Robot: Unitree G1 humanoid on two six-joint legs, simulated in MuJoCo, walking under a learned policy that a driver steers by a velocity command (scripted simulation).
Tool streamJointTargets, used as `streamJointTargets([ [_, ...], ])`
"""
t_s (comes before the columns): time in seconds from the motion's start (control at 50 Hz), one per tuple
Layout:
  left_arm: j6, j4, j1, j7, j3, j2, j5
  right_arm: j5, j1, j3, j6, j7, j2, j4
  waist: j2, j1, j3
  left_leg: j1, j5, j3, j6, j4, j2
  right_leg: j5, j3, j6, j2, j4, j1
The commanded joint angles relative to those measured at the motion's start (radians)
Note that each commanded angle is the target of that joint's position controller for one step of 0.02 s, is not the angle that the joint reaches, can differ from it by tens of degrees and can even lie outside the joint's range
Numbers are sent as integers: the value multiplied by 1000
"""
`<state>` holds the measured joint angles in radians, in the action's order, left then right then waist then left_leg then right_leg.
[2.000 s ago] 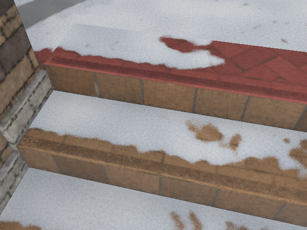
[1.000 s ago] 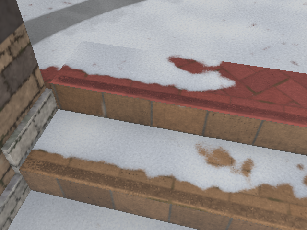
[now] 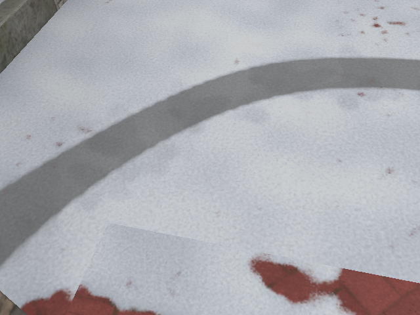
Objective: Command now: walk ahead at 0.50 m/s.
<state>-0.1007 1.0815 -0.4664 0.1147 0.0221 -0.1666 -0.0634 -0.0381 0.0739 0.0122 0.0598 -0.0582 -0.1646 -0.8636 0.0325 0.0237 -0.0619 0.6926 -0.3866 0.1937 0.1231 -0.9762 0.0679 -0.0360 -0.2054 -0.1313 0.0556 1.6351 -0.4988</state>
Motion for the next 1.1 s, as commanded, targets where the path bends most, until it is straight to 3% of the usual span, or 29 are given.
streamJointTargets([
  [0.02,18,-147,119,-47,-12,18,17,-14,120,17,25,-23,85,-151,72,-47,-37,-375,226,-647,191,576,-322,52,-87,-108,-19,491,-573],
  [0.08,69,-185,144,-44,-45,106,26,-29,97,23,50,-23,110,-160,-42,-139,28,-251,212,-290,116,649,-212,-169,47,-159,-88,517,-718],
  [0.1,63,-218,231,-44,-60,99,43,-59,169,20,47,-11,92,-187,-107,-108,37,-247,174,-292,126,672,-214,-284,90,-165,-74,711,-804],
  [0.16,44,-324,424,-55,-77,43,58,-124,266,30,48,-10,49,-219,-39,-96,39,-233,45,-217,50,702,-181,-173,128,-181,-120,502,-876],
  [0.22,73,-433,678,-40,-73,-37,54,-107,369,34,34,-29,-39,-202,-120,-18,15,-182,173,-152,62,905,-197,-9,274,-111,-178,87,-620],
  [0.28,116,-447,696,-15,-72,-34,12,-10,420,37,78,-24,-123,-186,-129,-38,-10,-308,942,-102,92,873,-263,-180,391,-67,-90,-153,-375],
  [0.34,84,-408,547,-3,-68,-29,26,2,458,-26,88,-31,-300,-190,-225,-84,-41,-856,1731,-86,74,643,-360,-360,413,-32,2,-532,-380],
  [0.36,70,-371,423,-14,-52,-58,22,-17,437,-38,85,-36,-295,-171,-218,-111,-100,-838,1840,-68,54,528,-365,-226,367,-56,25,-550,-213],
  [0.38,59,-339,329,-28,-45,-117,69,-67,584,-21,92,-31,-184,-167,-64,-55,-325,-502,1681,-116,-16,343,-317,61,83,-175,-37,-478,271],
  [0.4,66,-286,154,-42,-29,-159,52,-64,532,-29,84,-35,-194,-122,34,-148,-376,-283,1245,-153,-52,127,-208,-147,-214,-227,-86,-742,464],
  [0.42,71,-175,-98,-57,1,-233,0,-53,327,-39,55,-49,-139,-63,250,-255,-263,45,209,-210,-90,-381,17,-197,-533,-299,-201,-1072,533],
  [0.44,35,-148,-90,-81,29,-261,-7,-33,332,-29,41,-47,-90,-43,158,-209,-198,184,282,-410,-43,-707,-13,-478,-579,-214,-216,-1136,425],
  [0.48,6,-132,177,-87,15,-139,5,-36,261,-3,46,-10,-26,-1,-23,-90,-47,252,285,-415,-24,-853,-20,-313,-410,-201,-198,-1127,159],
  [0.52,3,-112,297,-87,-16,-26,31,-48,170,20,31,6,-4,67,-75,15,-93,322,217,-399,2,-916,-42,-96,-272,-173,-161,-1122,106],
  [0.56,-16,-82,290,-87,-25,-7,15,-67,140,10,3,14,-66,75,-75,47,-92,364,191,-345,1,-782,-84,-63,-150,-153,-123,-1155,105],
  [0.58,-31,-95,319,-88,-15,-33,8,-44,90,2,9,18,-95,93,-102,45,-71,258,151,-298,-26,-608,-119,-85,-85,-144,-102,-1231,33],
  [0.64,-76,-108,249,-87,-11,-85,13,-48,16,-9,30,30,-102,128,-16,20,-21,91,320,-280,-97,-273,-190,60,-67,-119,-92,-1324,-7],
  [0.7,-70,-142,185,-73,33,-165,38,-25,-63,-2,0,-10,-72,169,-40,-48,-10,-130,353,-201,-156,137,-155,169,-2,-101,-68,-1292,38],
  [0.76,-45,-122,85,-45,61,-191,39,-10,-148,-23,11,10,-100,184,33,-87,58,-179,371,-197,-195,296,-121,111,-119,-134,-162,-1284,170],
  [0.8,-34,-137,98,-45,65,-192,39,6,-122,-54,28,37,-149,188,42,-54,62,-245,319,-226,-161,416,-122,130,-180,-109,-214,-1245,278],
  [0.84,-27,-163,118,-44,69,-196,34,42,72,-85,64,49,-213,152,25,29,-62,-602,399,-235,-34,414,-157,301,-138,-11,-141,-1055,239],
  [0.86,-43,-197,93,-46,39,-64,40,22,270,-107,77,49,-282,104,-175,77,-232,-977,510,-432,134,396,-311,96,-55,54,15,-757,20],
  [0.88,-56,-220,-23,-47,12,8,24,37,360,-91,65,34,-264,104,-463,68,-426,-1281,256,-890,322,588,-529,-562,12,92,139,-502,-287],
  [0.9,-52,-213,178,-43,52,-103,25,-7,353,-95,68,42,-217,65,-240,123,-77,-1016,-163,-902,171,718,-494,-475,30,51,37,-330,-471],
  [0.92,-43,-224,229,-58,61,-115,38,8,270,-84,70,44,-186,81,-192,85,45,-821,-227,-766,107,761,-464,-362,66,34,-13,-276,-467],
  [0.96,-33,-186,194,-71,53,-92,23,17,196,-39,65,57,-37,76,-147,7,23,-662,67,-532,74,805,-412,-194,53,30,-119,-354,-289],
  [1.02,-14,-225,281,-32,24,-25,32,-22,177,-65,70,91,-70,86,-74,11,69,-639,246,-306,74,871,-365,-152,97,77,-160,-463,-268],
  [1.06,6,-234,309,-15,22,-45,31,-38,222,-75,86,89,-83,69,-77,27,71,-652,294,-231,99,874,-365,-60,98,99,-167,-515,-311],
  [1.1,19,-244,315,-18,11,-32,2,-42,264,-70,98,69,-78,55,-79,21,98,-619,343,-179,126,881,-381,69,96,89,-178,-551,-339],
])
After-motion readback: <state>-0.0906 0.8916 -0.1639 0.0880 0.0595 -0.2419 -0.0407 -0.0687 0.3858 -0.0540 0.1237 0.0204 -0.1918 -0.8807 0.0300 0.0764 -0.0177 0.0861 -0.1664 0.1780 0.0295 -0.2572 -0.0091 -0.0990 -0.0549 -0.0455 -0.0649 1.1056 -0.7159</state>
